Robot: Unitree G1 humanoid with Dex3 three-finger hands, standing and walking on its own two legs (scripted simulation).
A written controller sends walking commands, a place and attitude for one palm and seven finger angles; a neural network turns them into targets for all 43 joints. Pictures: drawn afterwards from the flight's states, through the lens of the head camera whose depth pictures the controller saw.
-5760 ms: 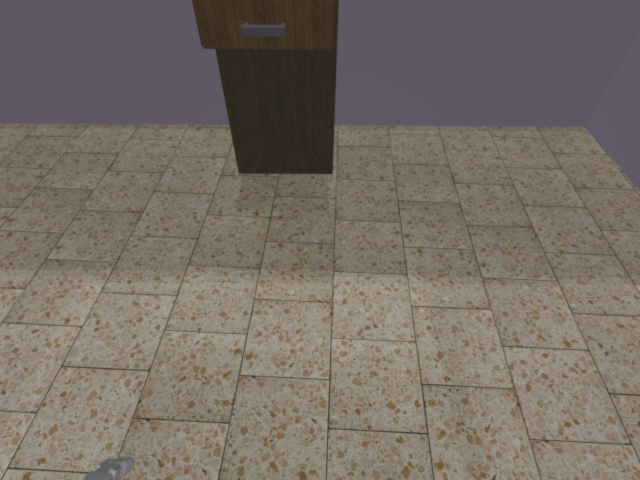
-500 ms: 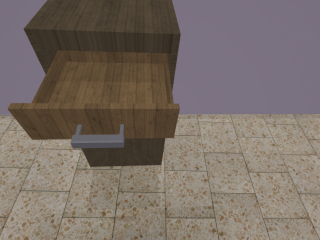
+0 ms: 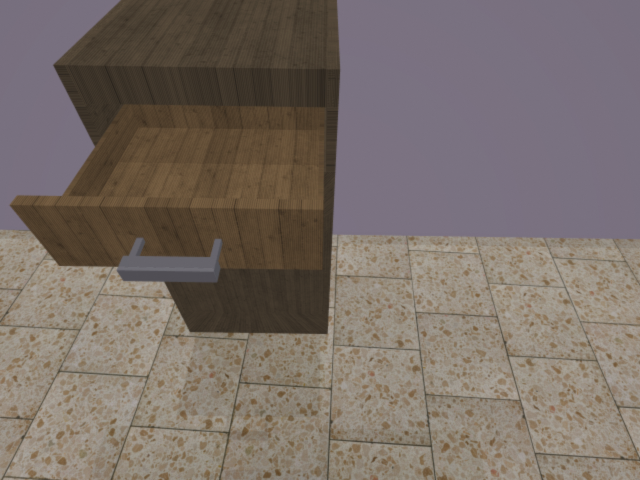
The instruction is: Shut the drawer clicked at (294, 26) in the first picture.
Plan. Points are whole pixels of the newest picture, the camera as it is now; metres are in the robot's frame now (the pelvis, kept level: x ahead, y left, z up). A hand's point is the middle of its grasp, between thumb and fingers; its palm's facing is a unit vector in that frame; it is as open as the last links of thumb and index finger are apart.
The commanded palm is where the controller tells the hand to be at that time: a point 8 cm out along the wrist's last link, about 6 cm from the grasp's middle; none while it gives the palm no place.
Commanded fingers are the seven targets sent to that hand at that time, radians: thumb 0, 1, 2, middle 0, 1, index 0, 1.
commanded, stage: come to a stop and stand still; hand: left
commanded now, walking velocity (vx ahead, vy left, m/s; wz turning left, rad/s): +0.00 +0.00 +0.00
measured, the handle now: (174, 256) +0.40 +0.25 +0.03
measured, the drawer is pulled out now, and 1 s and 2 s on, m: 0.26 0.26 0.26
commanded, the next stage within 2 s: look again from close up in 0.08 s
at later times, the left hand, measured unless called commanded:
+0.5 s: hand out of the picture -0.01 +0.21 -0.18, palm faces +0.03 -0.98 -0.20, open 7.4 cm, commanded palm none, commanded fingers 0.00 0.90 0.90 -0.20 -0.30 -0.20 -0.30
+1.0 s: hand out of the picture -0.02 +0.22 -0.18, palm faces +0.01 -0.99 -0.16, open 7.4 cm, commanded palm none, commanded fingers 0.00 0.90 0.90 -0.20 -0.30 -0.20 -0.30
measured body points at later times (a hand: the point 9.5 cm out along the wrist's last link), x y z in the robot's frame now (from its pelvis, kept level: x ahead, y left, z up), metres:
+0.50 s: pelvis -0.02 +0.04 +0.00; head -0.03 +0.04 +0.45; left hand -0.01 +0.27 -0.16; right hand -0.02 -0.18 -0.16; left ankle -0.02 +0.13 -0.74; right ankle -0.03 -0.06 -0.74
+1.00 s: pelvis +0.01 +0.06 -0.01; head +0.02 +0.06 +0.44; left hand -0.01 +0.27 -0.17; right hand -0.02 -0.16 -0.16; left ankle -0.02 +0.13 -0.74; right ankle -0.03 -0.06 -0.74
